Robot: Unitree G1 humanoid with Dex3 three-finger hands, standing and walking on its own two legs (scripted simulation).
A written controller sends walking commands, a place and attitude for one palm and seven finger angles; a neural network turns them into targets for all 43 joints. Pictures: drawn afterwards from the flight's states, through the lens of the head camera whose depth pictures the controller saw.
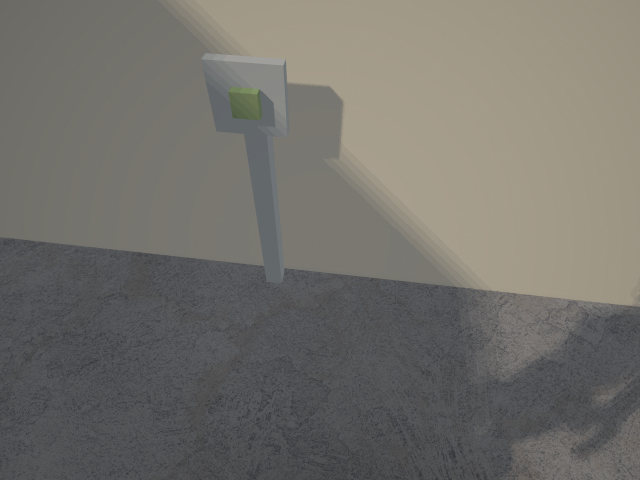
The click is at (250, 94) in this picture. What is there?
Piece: button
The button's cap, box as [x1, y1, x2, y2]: [228, 87, 261, 119]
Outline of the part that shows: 231,87 228,92 233,117 259,119 261,116 259,89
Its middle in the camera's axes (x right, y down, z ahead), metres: -0.17 -0.31 +0.88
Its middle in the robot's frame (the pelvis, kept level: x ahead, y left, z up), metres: +0.87 +0.21 +0.01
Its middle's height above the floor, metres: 0.78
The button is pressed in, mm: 0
